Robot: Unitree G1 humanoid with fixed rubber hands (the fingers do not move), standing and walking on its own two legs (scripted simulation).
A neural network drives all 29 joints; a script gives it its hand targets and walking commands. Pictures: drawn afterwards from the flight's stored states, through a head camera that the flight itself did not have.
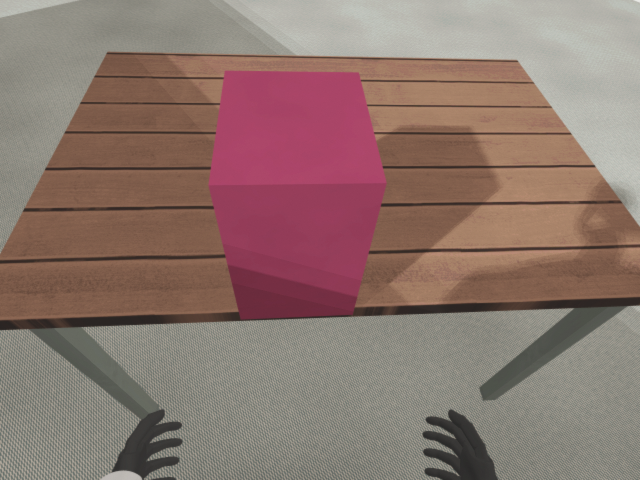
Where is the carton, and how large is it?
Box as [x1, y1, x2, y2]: [208, 71, 386, 319]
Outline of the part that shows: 225,71 208,185 240,318 243,319 352,314 386,183 358,72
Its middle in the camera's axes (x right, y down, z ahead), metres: -0.04 -0.05 +0.54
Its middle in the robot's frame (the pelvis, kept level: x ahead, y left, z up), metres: +0.45 +0.05 +0.07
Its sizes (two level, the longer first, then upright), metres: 0.204 0.170 0.278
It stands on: a table, 0.71 m high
